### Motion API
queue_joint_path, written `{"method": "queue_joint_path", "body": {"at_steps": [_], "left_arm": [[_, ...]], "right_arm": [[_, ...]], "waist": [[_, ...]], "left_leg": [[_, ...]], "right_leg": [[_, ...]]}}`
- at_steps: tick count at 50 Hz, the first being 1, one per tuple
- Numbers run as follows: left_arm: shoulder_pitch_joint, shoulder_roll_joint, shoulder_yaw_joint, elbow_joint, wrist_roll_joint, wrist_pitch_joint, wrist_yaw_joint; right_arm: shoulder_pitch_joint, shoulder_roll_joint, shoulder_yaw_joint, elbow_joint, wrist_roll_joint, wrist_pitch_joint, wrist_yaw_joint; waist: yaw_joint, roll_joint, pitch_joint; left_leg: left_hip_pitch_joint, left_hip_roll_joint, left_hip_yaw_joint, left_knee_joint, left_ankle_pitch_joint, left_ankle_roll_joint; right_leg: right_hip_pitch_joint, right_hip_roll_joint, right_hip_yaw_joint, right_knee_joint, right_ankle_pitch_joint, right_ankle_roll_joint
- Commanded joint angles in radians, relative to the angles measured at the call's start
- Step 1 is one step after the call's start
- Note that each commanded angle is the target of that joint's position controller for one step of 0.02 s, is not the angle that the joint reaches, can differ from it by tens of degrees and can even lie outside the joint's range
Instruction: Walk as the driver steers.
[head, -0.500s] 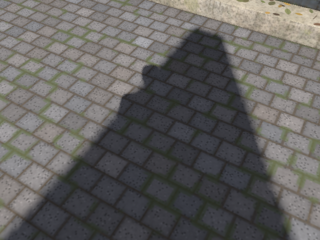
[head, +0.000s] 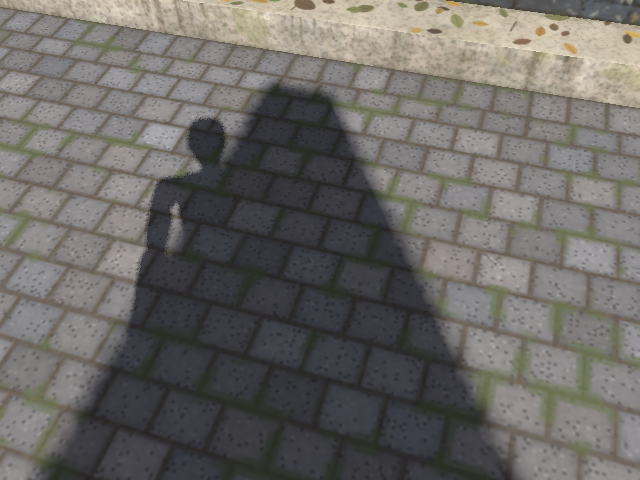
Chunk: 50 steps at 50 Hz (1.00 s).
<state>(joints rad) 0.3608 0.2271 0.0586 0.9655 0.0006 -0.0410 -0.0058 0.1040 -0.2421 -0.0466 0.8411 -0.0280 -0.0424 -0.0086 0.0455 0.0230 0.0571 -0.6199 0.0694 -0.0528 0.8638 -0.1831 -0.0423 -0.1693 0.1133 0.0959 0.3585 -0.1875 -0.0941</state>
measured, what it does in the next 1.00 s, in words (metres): steps on the spot, turning right: left foot, then right foot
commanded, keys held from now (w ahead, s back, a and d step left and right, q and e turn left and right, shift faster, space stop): e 1.00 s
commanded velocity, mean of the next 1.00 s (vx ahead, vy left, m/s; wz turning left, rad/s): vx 0.07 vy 0.00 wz -0.59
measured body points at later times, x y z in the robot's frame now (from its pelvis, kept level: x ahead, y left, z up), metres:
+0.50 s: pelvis +0.10 +0.05 +0.00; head +0.14 +0.07 +0.44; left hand +0.29 +0.29 -0.14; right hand +0.13 -0.23 -0.11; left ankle +0.19 +0.13 -0.75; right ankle +0.05 -0.07 -0.68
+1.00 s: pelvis +0.07 +0.03 +0.00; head +0.09 +0.00 +0.45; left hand +0.32 +0.20 -0.10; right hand +0.00 -0.26 -0.13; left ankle +0.15 +0.15 -0.69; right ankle +0.04 -0.04 -0.75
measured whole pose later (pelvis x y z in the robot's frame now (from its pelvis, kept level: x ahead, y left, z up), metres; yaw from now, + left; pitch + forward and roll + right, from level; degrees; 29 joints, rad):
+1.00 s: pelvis +0.07 +0.03 +0.00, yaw -35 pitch +1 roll +1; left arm 0.24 0.29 0.06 0.72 0.01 0.04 0.00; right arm 0.20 -0.30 -0.07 0.76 -0.02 0.07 -0.01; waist 0.01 0.02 0.05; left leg -0.45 -0.01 -0.04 0.91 -0.38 -0.03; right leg -0.25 0.10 0.14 0.43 -0.18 -0.07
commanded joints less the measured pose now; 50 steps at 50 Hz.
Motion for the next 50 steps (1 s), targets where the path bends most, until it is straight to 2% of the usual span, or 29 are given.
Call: {"method": "queue_joint_path", "body": {"at_steps": [1,3,5,7,8,9,10,11,12,13,14,15,18,23,26,29,31,32,33,34,35,36,37,38,39,40,43,46,50], "left_arm": [[0.027,0.162,0.032,-0.071,-0.002,-0.002,0.013],[0.045,0.175,0.038,-0.084,0.014,0.012,0.016],[0.040,0.169,0.041,-0.097,0.023,0.024,0.022],[-0.027,0.193,0.052,-0.129,0.020,0.028,0.027],[-0.064,0.194,0.054,-0.144,0.011,0.025,0.025],[-0.049,0.142,0.040,-0.172,-0.006,0.014,0.020],[0.098,0.067,0.028,-0.184,-0.026,0.019,0.028],[0.171,0.147,0.042,-0.154,0.004,0.040,0.036],[0.116,0.172,0.049,-0.140,0.021,0.054,0.032],[0.037,0.164,0.049,-0.149,0.026,0.065,0.020],[-0.001,0.152,0.048,-0.163,0.025,0.075,0.008],[-0.010,0.146,0.048,-0.168,0.027,0.089,-0.005],[-0.017,0.143,0.045,-0.182,0.012,0.110,-0.017],[-0.115,0.135,0.034,-0.229,0.021,0.132,-0.028],[-0.158,0.118,0.019,-0.257,0.016,0.132,-0.041],[-0.171,0.127,0.016,-0.277,0.010,0.123,-0.044],[-0.140,0.120,0.013,-0.277,0.006,0.112,-0.044],[-0.102,0.124,0.014,-0.265,0.007,0.103,-0.040],[-0.084,0.151,0.020,-0.258,0.015,0.092,-0.029],[-0.099,0.250,0.034,-0.283,0.021,0.083,-0.015],[-0.057,0.348,0.066,-0.292,0.027,0.084,-0.008],[-0.073,0.291,0.055,-0.277,0.029,0.082,-0.001],[-0.140,0.250,0.043,-0.285,0.021,0.081,0.004],[-0.194,0.233,0.039,-0.297,0.023,0.082,0.005],[-0.206,0.217,0.035,-0.307,0.014,0.078,0.009],[-0.197,0.196,0.029,-0.309,0.009,0.075,0.007],[-0.136,0.202,0.033,-0.296,0.002,0.067,0.003],[-0.091,0.211,0.040,-0.289,0.008,0.069,0.006],[-0.074,0.234,0.050,-0.292,0.017,0.073,0.003]], "right_arm": [[-0.016,-0.052,-0.006,-0.059,0.011,0.002,-0.002],[-0.050,-0.056,0.000,-0.072,0.013,0.003,-0.002],[-0.057,-0.072,0.002,-0.089,0.018,-0.008,-0.005],[0.027,-0.097,-0.004,-0.069,0.021,-0.022,-0.014],[0.095,-0.107,-0.006,-0.051,0.016,-0.034,-0.020],[0.175,-0.174,-0.021,-0.045,-0.001,-0.047,-0.032],[0.166,-0.258,-0.031,-0.079,0.001,-0.035,-0.036],[0.188,-0.226,-0.035,-0.074,0.028,-0.014,-0.029],[0.140,-0.146,-0.014,-0.099,0.029,-0.006,-0.028],[0.089,-0.096,0.001,-0.106,0.026,0.002,-0.032],[0.058,-0.091,0.006,-0.116,0.016,0.010,-0.036],[0.055,-0.099,0.004,-0.117,0.010,0.013,-0.041],[0.081,-0.115,-0.004,-0.113,0.006,0.012,-0.035],[0.096,-0.135,-0.015,-0.114,0.002,0.026,-0.034],[0.088,-0.161,-0.026,-0.118,-0.003,0.034,-0.025],[0.103,-0.192,-0.039,-0.116,-0.007,0.044,-0.015],[0.097,-0.210,-0.047,-0.116,0.001,0.055,-0.012],[0.109,-0.210,-0.050,-0.110,0.005,0.062,-0.010],[0.152,-0.188,-0.051,-0.096,0.004,0.071,-0.003],[0.203,-0.096,-0.032,-0.122,-0.006,0.082,0.006],[0.057,-0.121,-0.031,-0.183,-0.005,0.100,-0.015],[0.028,-0.134,-0.033,-0.182,0.006,0.107,-0.017],[0.060,-0.134,-0.036,-0.165,0.019,0.105,-0.012],[0.097,-0.146,-0.040,-0.139,0.019,0.096,-0.009],[0.126,-0.158,-0.046,-0.122,0.003,0.093,-0.006],[0.139,-0.160,-0.048,-0.114,-0.001,0.092,-0.002],[0.109,-0.135,-0.043,-0.128,0.007,0.098,0.002],[0.073,-0.131,-0.038,-0.143,0.008,0.101,-0.003],[0.040,-0.127,-0.031,-0.164,0.014,0.093,-0.007]], "waist": [[-0.012,-0.116,-0.071],[0.005,-0.137,-0.087],[0.004,-0.137,-0.084],[-0.044,-0.143,-0.081],[-0.089,-0.122,-0.088],[-0.098,-0.005,-0.170],[-0.026,0.225,-0.278],[-0.015,0.204,-0.356],[-0.011,0.086,-0.268],[-0.017,0.035,-0.170],[-0.011,0.072,-0.138],[-0.012,0.122,-0.118],[-0.009,0.117,-0.150],[-0.034,0.129,-0.115],[-0.045,0.140,-0.103],[-0.057,0.147,-0.111],[-0.034,0.129,-0.119],[-0.018,0.096,-0.118],[-0.017,-0.022,-0.088],[-0.059,-0.312,-0.073],[0.021,-0.294,-0.001],[-0.008,-0.183,0.022],[-0.049,-0.169,0.023],[-0.074,-0.163,0.000],[-0.075,-0.176,-0.030],[-0.073,-0.158,-0.069],[-0.050,-0.128,-0.089],[-0.022,-0.153,-0.078],[-0.005,-0.150,-0.086]], "left_leg": [[0.072,-0.059,0.046,-0.077,0.070,-0.009],[0.083,-0.075,0.037,-0.134,0.060,-0.001],[0.142,-0.091,0.018,-0.209,0.028,0.012],[0.275,-0.103,-0.003,-0.352,0.030,0.032],[0.394,-0.093,0.002,-0.476,0.143,0.045],[0.576,0.080,-0.125,-0.489,0.341,0.082],[0.772,0.375,-0.412,-0.442,0.828,0.209],[0.724,0.428,-0.510,-0.438,0.828,0.296],[0.643,0.361,-0.413,-0.463,0.682,0.286],[0.549,0.281,-0.276,-0.498,0.571,0.253],[0.511,0.225,-0.193,-0.524,0.499,0.223],[0.479,0.190,-0.129,-0.535,0.525,0.222],[0.471,0.181,-0.047,-0.539,0.545,0.242],[0.450,0.214,-0.014,-0.605,0.171,0.262],[0.402,0.221,0.029,-0.608,0.053,0.250],[0.396,0.243,0.050,-0.575,0.043,0.237],[0.378,0.247,0.081,-0.516,0.070,0.201],[0.332,0.236,0.117,-0.453,0.071,0.155],[0.260,0.190,0.181,-0.322,-0.028,0.082],[0.037,0.057,0.270,-0.036,-0.407,-0.002],[-0.026,-0.051,0.127,0.080,-0.455,-0.009],[0.001,-0.022,0.052,0.152,-0.358,-0.001],[0.020,-0.023,0.034,0.157,-0.262,0.011],[0.035,-0.031,0.032,0.165,-0.201,0.018],[0.039,-0.040,0.043,0.199,-0.169,0.020],[0.053,-0.046,0.039,0.222,-0.162,0.018],[0.023,-0.051,0.024,0.196,-0.161,0.008],[0.010,-0.058,0.012,0.103,-0.185,0.003],[0.071,-0.080,0.003,-0.009,-0.229,0.014]], "right_leg": [[0.009,-0.214,0.169,-0.019,0.622,-0.122],[0.053,-0.214,0.190,0.022,0.606,-0.115],[0.055,-0.219,0.237,0.072,0.586,-0.092],[0.020,-0.202,0.286,0.134,0.506,-0.053],[-0.024,-0.158,0.280,0.211,0.450,-0.019],[-0.103,-0.093,0.218,0.402,0.280,0.023],[-0.294,0.072,0.042,0.661,-0.442,0.051],[-0.313,0.021,-0.009,0.811,-0.521,0.052],[-0.330,-0.020,0.000,0.870,-0.438,0.060],[-0.340,-0.047,-0.009,0.856,-0.370,0.077],[-0.342,-0.067,-0.014,0.842,-0.321,0.094],[-0.335,-0.069,-0.030,0.853,-0.288,0.110],[-0.312,-0.055,-0.047,0.856,-0.246,0.130],[-0.319,-0.102,-0.076,0.696,-0.214,0.132],[-0.226,-0.122,-0.111,0.539,-0.227,0.114],[-0.144,-0.114,-0.155,0.418,-0.255,0.086],[-0.056,-0.103,-0.180,0.270,-0.197,0.058],[0.024,-0.089,-0.175,0.151,-0.134,0.039],[0.069,-0.131,-0.056,-0.005,-0.098,0.022],[0.133,-0.415,0.327,-0.092,0.036,-0.036],[-0.050,-0.515,0.444,-0.114,0.223,-0.167],[-0.065,-0.440,0.338,-0.101,0.215,-0.159],[-0.080,-0.368,0.257,-0.098,0.177,-0.125],[-0.053,-0.309,0.209,-0.086,0.181,-0.099],[-0.019,-0.286,0.184,-0.068,0.256,-0.101],[0.011,-0.277,0.176,-0.054,0.316,-0.105],[0.085,-0.283,0.215,-0.037,0.334,-0.123],[0.117,-0.288,0.273,-0.030,0.278,-0.140],[0.094,-0.287,0.344,-0.006,0.262,-0.157]]}}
